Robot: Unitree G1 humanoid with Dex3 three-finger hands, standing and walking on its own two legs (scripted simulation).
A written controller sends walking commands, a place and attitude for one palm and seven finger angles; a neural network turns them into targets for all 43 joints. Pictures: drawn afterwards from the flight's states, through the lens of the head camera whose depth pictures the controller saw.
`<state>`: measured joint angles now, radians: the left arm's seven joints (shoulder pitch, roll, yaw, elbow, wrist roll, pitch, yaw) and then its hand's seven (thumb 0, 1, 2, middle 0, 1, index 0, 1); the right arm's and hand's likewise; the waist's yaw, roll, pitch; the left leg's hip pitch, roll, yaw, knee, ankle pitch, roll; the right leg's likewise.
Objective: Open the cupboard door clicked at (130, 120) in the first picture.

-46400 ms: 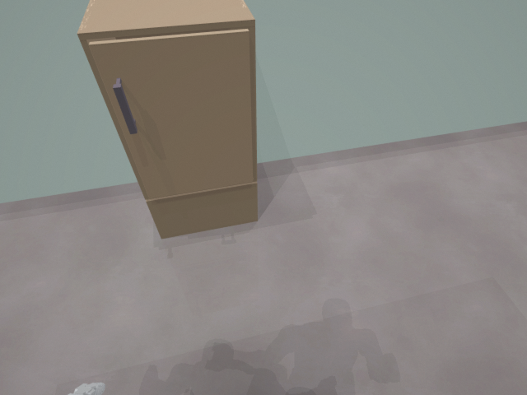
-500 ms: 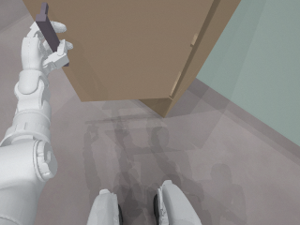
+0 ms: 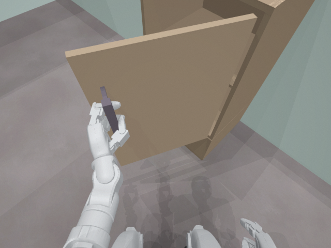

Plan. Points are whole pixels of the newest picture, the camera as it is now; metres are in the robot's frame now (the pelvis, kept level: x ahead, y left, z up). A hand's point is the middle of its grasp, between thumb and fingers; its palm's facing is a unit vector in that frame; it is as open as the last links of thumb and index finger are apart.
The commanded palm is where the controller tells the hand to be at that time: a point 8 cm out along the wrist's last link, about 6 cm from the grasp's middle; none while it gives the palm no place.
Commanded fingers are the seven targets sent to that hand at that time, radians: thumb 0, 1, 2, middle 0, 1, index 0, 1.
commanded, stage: pull the door open along its arc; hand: left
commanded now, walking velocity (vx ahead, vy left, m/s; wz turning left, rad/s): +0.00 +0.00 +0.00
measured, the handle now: (111, 114) +0.43 +0.14 +0.03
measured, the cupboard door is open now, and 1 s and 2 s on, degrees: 65 83 84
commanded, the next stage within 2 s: open thumb and fingers to let go in 0.38 s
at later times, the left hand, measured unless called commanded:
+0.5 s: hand (155, 170) +0.28 +0.03 +0.04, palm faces +0.31 -0.95 -0.02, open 5.9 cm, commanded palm +0.25 +0.08 +0.04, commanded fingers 0.00 0.76 0.84 -0.39 -1.34 -0.39 -1.34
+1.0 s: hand (151, 166) +0.29 +0.04 +0.04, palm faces +0.34 -0.94 +0.00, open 12.5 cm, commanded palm +0.25 +0.09 +0.04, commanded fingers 0.00 -0.50 0.30 -0.26 -0.95 -0.26 -0.95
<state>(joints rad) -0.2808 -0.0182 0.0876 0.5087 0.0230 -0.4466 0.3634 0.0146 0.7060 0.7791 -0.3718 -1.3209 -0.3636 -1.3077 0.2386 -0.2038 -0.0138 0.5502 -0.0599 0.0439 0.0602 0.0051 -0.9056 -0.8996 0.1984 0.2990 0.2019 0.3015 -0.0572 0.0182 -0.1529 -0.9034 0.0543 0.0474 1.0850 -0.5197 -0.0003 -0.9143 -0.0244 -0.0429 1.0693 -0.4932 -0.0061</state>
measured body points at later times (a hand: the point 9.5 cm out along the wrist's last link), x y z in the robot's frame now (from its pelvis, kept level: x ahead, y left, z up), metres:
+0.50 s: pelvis +0.00 -0.04 +0.00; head +0.06 -0.05 +0.45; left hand +0.26 +0.08 +0.04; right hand +0.16 -0.25 -0.11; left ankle +0.00 +0.12 -0.66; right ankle +0.01 -0.12 -0.66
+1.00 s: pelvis -0.02 -0.04 +0.00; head +0.05 -0.05 +0.44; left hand +0.27 +0.09 +0.04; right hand +0.16 -0.25 -0.12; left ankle +0.00 +0.12 -0.66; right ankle +0.01 -0.12 -0.66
